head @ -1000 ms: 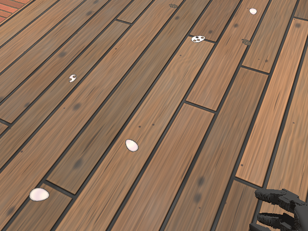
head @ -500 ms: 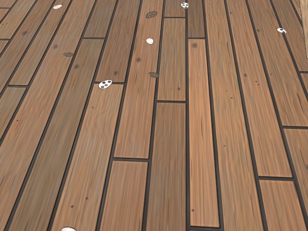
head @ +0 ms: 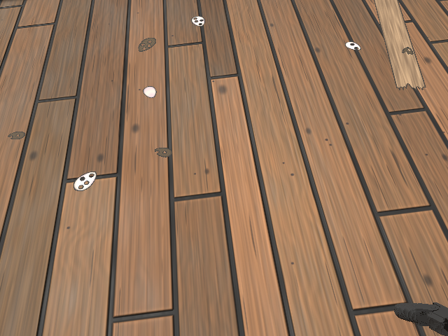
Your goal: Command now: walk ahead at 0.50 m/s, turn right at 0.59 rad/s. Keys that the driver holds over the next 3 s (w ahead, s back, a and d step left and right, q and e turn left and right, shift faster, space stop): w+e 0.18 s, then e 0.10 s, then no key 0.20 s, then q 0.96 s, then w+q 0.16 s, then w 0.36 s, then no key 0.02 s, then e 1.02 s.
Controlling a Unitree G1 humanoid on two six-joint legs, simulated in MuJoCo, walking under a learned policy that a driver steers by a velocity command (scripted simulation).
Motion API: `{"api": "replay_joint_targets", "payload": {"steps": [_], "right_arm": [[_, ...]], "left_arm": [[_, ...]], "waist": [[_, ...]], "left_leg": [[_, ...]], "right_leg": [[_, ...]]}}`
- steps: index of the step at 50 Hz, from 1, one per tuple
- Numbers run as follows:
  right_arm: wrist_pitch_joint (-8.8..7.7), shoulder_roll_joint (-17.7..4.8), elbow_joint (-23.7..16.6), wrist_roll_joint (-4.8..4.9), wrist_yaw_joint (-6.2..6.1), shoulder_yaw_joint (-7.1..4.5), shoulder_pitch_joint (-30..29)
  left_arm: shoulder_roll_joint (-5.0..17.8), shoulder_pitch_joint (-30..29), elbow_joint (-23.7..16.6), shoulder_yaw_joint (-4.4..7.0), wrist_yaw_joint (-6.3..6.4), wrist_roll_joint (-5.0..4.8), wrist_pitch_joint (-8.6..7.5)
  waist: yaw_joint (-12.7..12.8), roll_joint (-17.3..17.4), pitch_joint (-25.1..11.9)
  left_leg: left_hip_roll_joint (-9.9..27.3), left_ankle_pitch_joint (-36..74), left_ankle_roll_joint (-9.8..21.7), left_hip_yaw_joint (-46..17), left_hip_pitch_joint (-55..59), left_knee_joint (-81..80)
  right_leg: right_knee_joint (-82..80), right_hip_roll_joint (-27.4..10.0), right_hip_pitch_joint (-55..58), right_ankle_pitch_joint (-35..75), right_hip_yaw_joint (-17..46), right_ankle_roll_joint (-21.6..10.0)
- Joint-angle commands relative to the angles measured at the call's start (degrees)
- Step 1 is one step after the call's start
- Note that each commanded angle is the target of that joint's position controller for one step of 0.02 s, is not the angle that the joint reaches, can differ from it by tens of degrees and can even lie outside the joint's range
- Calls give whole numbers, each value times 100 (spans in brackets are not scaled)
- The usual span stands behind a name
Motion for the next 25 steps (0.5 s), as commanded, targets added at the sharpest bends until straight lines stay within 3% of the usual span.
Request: {"api": "replay_joint_targets", "payload": {"steps": [1,4,5,6,7,8,9,10,11,12,14,17,22,25], "right_arm": [[-155,-502,-531,47,66,-118,-650],[-231,-693,-489,63,90,-212,-362],[-261,-761,-393,58,71,-270,17],[-294,-923,-265,7,36,-363,625],[-291,-1228,-204,-82,-16,-439,1524],[-217,-1611,-4,-129,8,-528,1963],[-193,-1051,-74,29,35,-415,1841],[-141,-688,-172,26,-12,-310,1503],[-89,-587,-215,-50,-34,-253,1158],[-57,-486,-181,-75,-47,-220,966],[-74,-440,-89,-92,-66,-199,861],[-70,-732,132,-50,-86,-271,850],[118,-883,320,84,-146,-274,745],[184,-964,508,156,-112,-265,959]], "left_arm": [[976,188,-193,300,60,-44,-22],[961,84,-174,320,99,-25,50],[912,-8,-200,307,95,-17,78],[726,-86,-255,237,71,5,80],[412,-66,-390,105,51,109,73],[27,853,-525,-7,40,-69,19],[662,829,-349,80,66,-153,14],[1005,100,-418,182,65,-104,47],[1011,-280,-504,206,86,-20,80],[981,-484,-586,243,86,64,97],[741,-272,-599,238,54,5,198],[341,-460,-734,106,66,42,279],[254,-967,-795,24,-72,85,244],[321,-1331,-909,43,-139,117,218]], "waist": [[37,-811,-97],[-153,-1029,-134],[-357,-1092,-271],[-667,-1000,-700],[-1009,-405,-1611],[-555,1670,-2249],[-690,1125,-1906],[-842,554,-1089],[-731,110,-649],[-602,62,-373],[-349,337,-383],[-305,365,-421],[-447,290,-690],[-557,278,-647]], "left_leg": [[-274,225,85,108,586,-536],[-306,-469,294,76,981,-723],[-369,-568,408,201,1501,-888],[-227,-489,599,170,2516,-990],[733,-838,948,-767,4120,-816],[2000,-2019,1925,-3584,5928,-1387],[2074,-3286,1851,-4064,5735,-1703],[1844,-2661,1610,-2999,4940,-1755],[1623,-1275,1489,-2111,4141,-1725],[1404,134,1448,-1458,3565,-1699],[1142,1572,1394,-561,3052,-1738],[1184,2553,1650,-71,2907,-1925],[968,2247,1508,680,2921,-1925],[1054,1853,1422,530,3167,-1635]], "right_leg": [[-258,-1332,-199,1143,1111,-704],[211,-1477,115,1365,1529,-586],[514,-1370,89,1688,1542,-502],[1282,-1035,-107,2007,1337,-321],[2878,-661,-879,1109,902,-98],[4772,131,-3060,-1902,300,306],[5541,-346,-3768,-1796,450,375],[5675,-520,-3884,-1297,313,444],[5568,-709,-3616,-952,131,513],[5329,-822,-3410,-846,89,565],[4931,-977,-2921,-852,-84,618],[4054,-909,-2875,-612,-306,722],[2312,-786,-2006,869,-600,637],[1568,-707,-1709,850,-617,491]]}}
Next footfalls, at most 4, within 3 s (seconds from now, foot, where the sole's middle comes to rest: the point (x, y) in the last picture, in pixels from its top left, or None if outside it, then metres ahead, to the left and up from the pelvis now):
0.14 left None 0.27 0.14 -0.78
0.58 right None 0.36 -0.14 -0.78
0.94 left None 0.33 0.12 -0.78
1.46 right None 0.37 -0.10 -0.78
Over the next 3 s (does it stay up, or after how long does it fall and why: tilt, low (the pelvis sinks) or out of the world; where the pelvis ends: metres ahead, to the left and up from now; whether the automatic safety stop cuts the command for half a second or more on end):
stays up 0.58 0.24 0.00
